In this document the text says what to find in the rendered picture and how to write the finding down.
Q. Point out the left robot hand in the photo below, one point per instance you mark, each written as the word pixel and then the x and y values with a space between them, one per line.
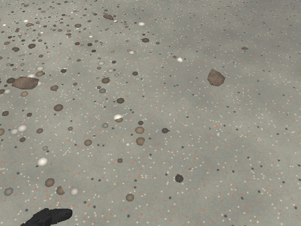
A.
pixel 46 217

